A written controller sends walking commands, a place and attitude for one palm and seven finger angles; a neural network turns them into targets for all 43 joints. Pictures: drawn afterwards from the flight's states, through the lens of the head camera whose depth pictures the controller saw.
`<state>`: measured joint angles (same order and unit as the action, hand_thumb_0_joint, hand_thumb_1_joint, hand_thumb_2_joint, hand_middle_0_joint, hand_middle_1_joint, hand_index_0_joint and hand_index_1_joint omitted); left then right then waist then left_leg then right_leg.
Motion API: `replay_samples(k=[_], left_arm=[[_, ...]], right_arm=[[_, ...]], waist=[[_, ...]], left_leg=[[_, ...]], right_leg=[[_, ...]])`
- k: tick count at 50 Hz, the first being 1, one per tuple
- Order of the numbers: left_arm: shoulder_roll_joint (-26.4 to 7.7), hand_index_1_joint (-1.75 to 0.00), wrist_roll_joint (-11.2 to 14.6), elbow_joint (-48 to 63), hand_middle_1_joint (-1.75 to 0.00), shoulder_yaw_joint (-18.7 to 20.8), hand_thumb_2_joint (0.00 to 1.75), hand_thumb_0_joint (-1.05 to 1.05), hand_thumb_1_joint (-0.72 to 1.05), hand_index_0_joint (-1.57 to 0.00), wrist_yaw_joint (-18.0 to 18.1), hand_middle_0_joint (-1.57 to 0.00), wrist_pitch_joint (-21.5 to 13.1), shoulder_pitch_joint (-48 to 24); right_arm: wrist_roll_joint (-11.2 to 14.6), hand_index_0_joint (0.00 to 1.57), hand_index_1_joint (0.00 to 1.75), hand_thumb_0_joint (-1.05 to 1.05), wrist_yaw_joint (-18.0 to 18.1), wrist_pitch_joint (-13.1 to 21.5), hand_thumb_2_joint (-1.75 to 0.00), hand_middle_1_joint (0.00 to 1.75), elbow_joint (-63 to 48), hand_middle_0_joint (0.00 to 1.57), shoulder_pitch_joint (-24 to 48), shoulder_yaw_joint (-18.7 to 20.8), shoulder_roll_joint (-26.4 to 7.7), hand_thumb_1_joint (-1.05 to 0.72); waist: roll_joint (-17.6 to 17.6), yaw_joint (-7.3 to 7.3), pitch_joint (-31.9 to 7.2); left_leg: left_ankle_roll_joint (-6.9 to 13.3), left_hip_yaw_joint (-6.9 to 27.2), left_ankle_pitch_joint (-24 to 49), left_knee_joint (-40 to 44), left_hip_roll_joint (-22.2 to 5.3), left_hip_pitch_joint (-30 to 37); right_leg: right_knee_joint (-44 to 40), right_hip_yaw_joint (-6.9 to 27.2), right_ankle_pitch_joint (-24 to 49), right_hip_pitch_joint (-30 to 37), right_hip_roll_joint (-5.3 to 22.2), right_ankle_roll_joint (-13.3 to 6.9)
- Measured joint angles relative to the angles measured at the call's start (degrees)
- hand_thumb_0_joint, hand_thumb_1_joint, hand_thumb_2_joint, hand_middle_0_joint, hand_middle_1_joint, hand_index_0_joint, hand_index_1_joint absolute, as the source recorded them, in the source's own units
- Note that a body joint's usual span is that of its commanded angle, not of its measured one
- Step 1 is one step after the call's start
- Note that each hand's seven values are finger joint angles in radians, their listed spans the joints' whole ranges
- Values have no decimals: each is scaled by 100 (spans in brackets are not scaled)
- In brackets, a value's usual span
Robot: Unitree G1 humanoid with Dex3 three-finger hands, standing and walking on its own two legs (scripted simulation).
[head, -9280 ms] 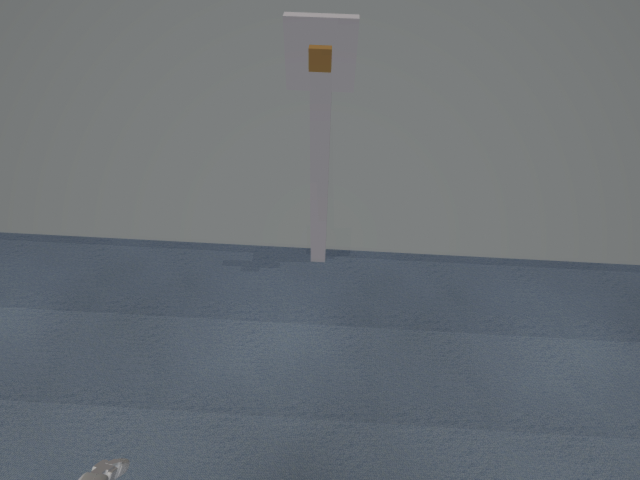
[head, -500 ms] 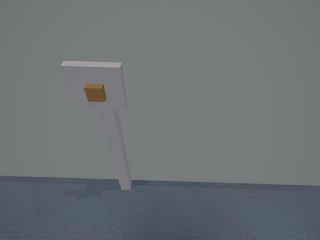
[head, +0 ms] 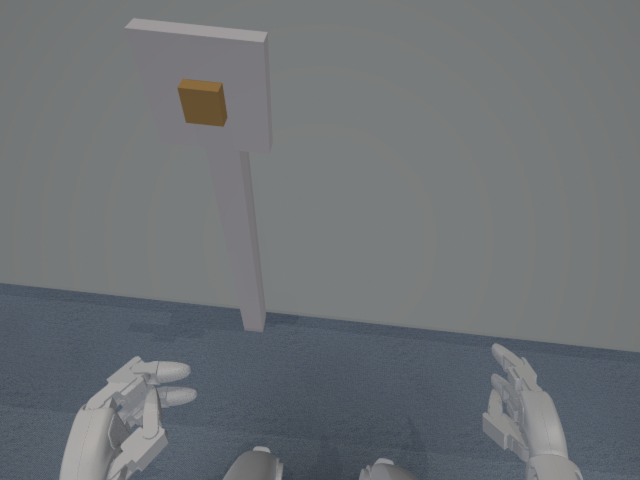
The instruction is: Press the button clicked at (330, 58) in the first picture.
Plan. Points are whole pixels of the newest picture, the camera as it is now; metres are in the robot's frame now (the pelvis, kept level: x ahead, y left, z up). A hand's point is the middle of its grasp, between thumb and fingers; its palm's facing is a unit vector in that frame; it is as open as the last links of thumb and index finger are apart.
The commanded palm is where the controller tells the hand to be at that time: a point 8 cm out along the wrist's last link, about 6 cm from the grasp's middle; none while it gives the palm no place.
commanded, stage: raise the hand and make a fist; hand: left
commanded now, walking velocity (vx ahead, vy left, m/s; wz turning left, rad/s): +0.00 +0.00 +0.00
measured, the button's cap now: (204, 101) +0.57 +0.24 +0.15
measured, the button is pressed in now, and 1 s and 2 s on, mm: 0 0 0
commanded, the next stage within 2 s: aim a knuckle at the button in 1.46 s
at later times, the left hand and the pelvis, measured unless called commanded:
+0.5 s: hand (156, 342) +0.23 +0.20 +0.09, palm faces +0.04 -1.00 -0.07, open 3.1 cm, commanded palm +0.20 +0.26 +0.09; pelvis +0.03 +0.02 +0.01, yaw +0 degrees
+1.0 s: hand (134, 297) +0.26 +0.22 +0.13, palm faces +0.05 -1.00 -0.08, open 3.1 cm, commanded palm +0.23 +0.27 +0.14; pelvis +0.04 +0.01 +0.04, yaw +1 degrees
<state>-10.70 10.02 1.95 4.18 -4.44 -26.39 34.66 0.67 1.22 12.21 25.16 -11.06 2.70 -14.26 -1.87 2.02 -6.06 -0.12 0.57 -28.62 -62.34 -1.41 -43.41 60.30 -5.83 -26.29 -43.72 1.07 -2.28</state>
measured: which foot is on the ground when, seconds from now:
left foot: down 0.00-1.00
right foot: down 0.00-1.00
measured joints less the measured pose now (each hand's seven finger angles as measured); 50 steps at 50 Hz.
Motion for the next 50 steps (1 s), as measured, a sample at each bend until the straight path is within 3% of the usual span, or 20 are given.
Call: replay_samples(k=[4,6,8,10,12,14,16,19,22,24,29,32,37,45,50], left_arm=[[-66,-98,169,612,-97,61,90,2,90,-81,-193,-82,-690,-265],[-66,-104,219,691,-103,1,90,2,90,-87,-509,-87,-659,-652],[-90,-110,220,589,-109,-73,90,2,90,-92,-848,-93,-245,-990],[-136,-116,221,477,-115,-122,90,1,90,-98,-1072,-98,461,-1144],[-163,-122,265,459,-121,-86,90,1,90,-103,-1082,-104,1106,-1073],[-139,-128,349,575,-127,40,90,2,90,-109,-876,-109,1444,-830],[-88,-133,418,766,-133,209,90,2,90,-114,-579,-114,1420,-549],[-86,-140,384,1020,-140,444,90,2,90,-120,-260,-120,975,-307],[-111,-144,326,1090,-144,501,90,2,90,-124,-280,-124,551,-320],[-119,-146,321,1037,-146,407,90,2,90,-126,-468,-126,489,-413],[-256,-149,316,876,-149,224,90,2,90,-128,-827,-129,892,-556],[-318,-150,406,934,-149,353,90,2,90,-129,-708,-129,1040,-574],[-301,-150,520,1004,-150,651,90,2,90,-129,-513,-130,999,-777],[-426,-150,520,583,-150,582,90,2,90,-130,-940,-130,1524,-1162],[-514,-150,664,543,-150,831,90,2,90,-130,-890,-130,1487,-1330]], right_arm=[[-29,19,30,1,7,122,-90,30,319,20,81,-231,56,-91],[2,20,30,1,12,108,-90,30,443,20,124,-369,130,-91],[74,20,30,1,26,15,-89,30,494,20,106,-474,244,-91],[143,20,30,1,59,-125,-89,30,470,21,3,-532,365,-91],[172,20,30,1,107,-247,-89,30,435,21,-145,-539,462,-90],[172,20,30,1,146,-313,-89,31,415,21,-308,-493,515,-90],[155,20,30,1,164,-314,-89,31,415,21,-464,-408,514,-90],[97,20,30,1,145,-258,-89,30,469,21,-602,-291,405,-90],[68,20,30,1,90,-191,-89,30,533,21,-580,-234,185,-90],[87,20,30,1,81,-155,-90,30,557,21,-499,-217,53,-91],[149,20,30,1,156,-128,-90,30,495,20,-329,-194,13,-91],[171,20,30,1,199,-121,-90,30,415,20,-311,-210,109,-91],[169,20,30,1,168,-103,-90,30,378,20,-329,-327,178,-91],[190,20,30,1,190,-100,-89,30,442,21,-342,-523,118,-91],[193,20,30,1,231,-26,-89,30,562,21,-435,-537,106,-90]], waist=[[253,80,-43],[359,50,-27],[420,-13,-3],[432,-100,10],[412,-189,3],[382,-247,-13],[352,-252,-36],[308,-202,-60],[345,-182,-43],[388,-186,-13],[382,-225,-41],[349,-229,-73],[379,-186,-114],[459,-165,-30],[430,-158,32]], left_leg=[[5,206,-151,-368,10,-363],[7,237,-185,-453,15,-460],[19,204,-180,-412,12,-454],[45,121,-142,-242,15,-330],[75,18,-95,4,15,-117],[92,-64,-58,245,5,119],[97,-105,-39,425,-3,308],[103,-87,-44,513,10,405],[118,-3,-87,419,41,335],[132,30,-112,355,57,293],[149,-19,-93,463,59,412],[139,-45,-51,631,49,620],[121,-2,16,837,49,890],[115,20,160,1106,59,1161],[88,10,251,1316,42,1397]], right_leg=[[192,-197,-121,-208,13,14],[236,-224,-142,-276,18,32],[195,-192,-124,-283,14,53],[64,-111,-82,-206,13,79],[-127,-12,-30,-54,5,108],[-331,67,18,136,-14,127],[-501,107,50,305,-30,140],[-605,89,44,422,-21,155],[-569,7,-4,418,9,173],[-537,-25,-25,405,25,186],[-627,24,4,497,23,204],[-776,49,46,685,7,199],[-1007,5,109,986,-4,192],[-1280,-19,242,1268,-6,182],[-1468,-10,323,1488,-30,159]])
